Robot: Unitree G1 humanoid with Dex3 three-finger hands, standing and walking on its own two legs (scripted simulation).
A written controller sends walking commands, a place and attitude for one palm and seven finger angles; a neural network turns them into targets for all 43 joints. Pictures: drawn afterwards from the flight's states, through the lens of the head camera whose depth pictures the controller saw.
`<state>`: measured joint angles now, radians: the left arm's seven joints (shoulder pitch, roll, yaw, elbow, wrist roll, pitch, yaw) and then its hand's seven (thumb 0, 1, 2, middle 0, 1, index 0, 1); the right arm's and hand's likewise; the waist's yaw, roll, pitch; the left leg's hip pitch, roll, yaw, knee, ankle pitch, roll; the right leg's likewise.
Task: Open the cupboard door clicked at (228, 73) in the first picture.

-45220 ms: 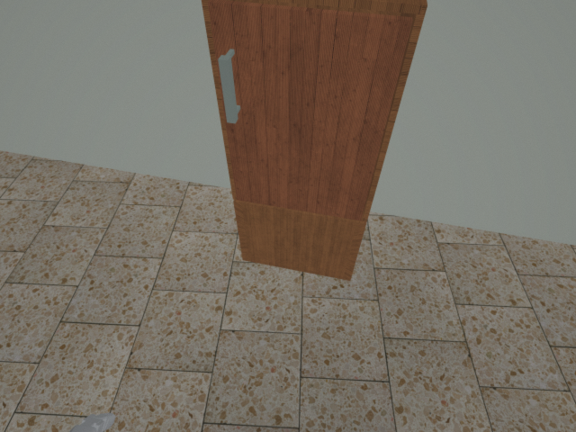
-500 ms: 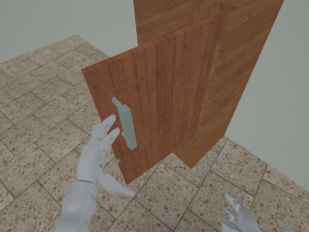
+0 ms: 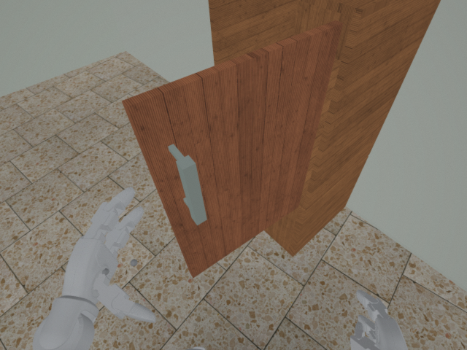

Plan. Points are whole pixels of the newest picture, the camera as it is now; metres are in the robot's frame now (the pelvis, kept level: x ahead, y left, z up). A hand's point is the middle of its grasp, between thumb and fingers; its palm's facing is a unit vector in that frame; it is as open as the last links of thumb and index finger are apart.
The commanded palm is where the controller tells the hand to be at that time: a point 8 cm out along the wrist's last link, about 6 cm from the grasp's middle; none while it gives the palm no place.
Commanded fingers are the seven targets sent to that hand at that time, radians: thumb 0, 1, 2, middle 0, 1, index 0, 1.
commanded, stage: draw the hand back to the body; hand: left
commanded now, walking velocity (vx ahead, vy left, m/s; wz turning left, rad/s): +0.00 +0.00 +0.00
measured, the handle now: (187, 186) +0.37 +0.11 +0.09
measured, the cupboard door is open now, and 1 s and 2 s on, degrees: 84 84 84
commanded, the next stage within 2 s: step back with the hand held close in 1.60 s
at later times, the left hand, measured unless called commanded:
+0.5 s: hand (92, 261) +0.21 +0.20 +0.12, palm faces -0.03 -1.00 -0.06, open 16.3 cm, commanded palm +0.18 +0.26 +0.13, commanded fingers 0.00 -0.32 0.38 -0.16 -0.30 -0.16 -0.30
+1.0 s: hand (39, 229) +0.24 +0.26 +0.17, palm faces +0.34 -0.86 -0.38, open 11.8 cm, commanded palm +0.18 +0.31 +0.19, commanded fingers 0.00 0.55 0.75 -0.19 -0.30 -0.19 -0.30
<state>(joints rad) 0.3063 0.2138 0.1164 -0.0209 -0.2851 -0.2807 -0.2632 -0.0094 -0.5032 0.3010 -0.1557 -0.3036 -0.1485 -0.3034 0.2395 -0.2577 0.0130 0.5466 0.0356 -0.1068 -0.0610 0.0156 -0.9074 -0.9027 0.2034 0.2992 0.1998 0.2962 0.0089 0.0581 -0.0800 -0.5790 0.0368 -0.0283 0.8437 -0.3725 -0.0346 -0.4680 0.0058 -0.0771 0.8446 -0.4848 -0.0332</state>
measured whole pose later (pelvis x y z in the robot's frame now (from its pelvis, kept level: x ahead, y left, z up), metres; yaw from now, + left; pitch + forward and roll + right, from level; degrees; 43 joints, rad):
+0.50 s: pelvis +0.00 +0.02 +0.01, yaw +0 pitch +3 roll -1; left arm 0.38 0.26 0.18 -0.22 -0.32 -0.14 -0.27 -0.01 -0.49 0.31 -0.16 -0.30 -0.15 -0.30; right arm 0.24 -0.24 0.05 0.54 0.05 -0.17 -0.08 0.02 -0.91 -0.90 0.21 0.30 0.20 0.30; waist 0.03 0.06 -0.07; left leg -0.49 0.03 -0.02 0.78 -0.35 -0.01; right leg -0.36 0.00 -0.07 0.74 -0.44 -0.01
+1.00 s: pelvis +0.02 +0.03 +0.04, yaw -2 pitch -2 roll +0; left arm 0.45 0.31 0.22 -0.33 -0.04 -0.08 0.13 0.00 0.21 0.61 -0.19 -0.30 -0.18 -0.30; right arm 0.19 -0.21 0.05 0.63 0.00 -0.10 -0.09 0.02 -0.91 -0.90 0.21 0.30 0.20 0.30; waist 0.05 0.06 0.02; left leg -0.17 0.01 0.04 0.44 -0.23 0.01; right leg -0.06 -0.02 -0.02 0.40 -0.30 0.01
